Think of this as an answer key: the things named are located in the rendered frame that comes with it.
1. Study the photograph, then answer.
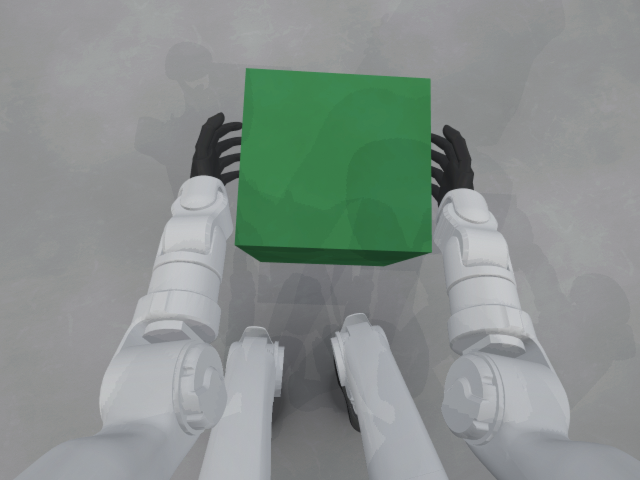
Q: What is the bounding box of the carton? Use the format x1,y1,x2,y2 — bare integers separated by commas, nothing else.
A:
235,68,432,266

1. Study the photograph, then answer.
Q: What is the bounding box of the robot left thigh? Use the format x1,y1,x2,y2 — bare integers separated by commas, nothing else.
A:
198,336,284,480

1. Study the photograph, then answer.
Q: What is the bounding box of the robot right forearm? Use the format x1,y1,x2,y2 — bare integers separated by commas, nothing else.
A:
433,188,570,429

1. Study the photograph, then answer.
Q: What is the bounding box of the robot right hand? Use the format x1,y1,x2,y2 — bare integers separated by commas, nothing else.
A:
431,125,474,208

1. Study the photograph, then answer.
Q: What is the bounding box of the left robot upper arm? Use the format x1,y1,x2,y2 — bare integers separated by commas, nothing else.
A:
13,339,228,480

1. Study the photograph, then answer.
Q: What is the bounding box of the right robot upper arm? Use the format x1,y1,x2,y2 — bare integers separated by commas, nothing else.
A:
441,351,640,480

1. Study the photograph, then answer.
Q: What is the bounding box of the robot right foot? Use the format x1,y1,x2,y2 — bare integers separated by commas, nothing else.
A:
334,359,361,433

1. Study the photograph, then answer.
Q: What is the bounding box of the robot left forearm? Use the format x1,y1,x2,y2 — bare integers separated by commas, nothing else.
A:
99,175,233,422

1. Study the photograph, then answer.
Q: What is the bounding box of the robot left hand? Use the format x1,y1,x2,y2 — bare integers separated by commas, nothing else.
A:
190,112,242,186

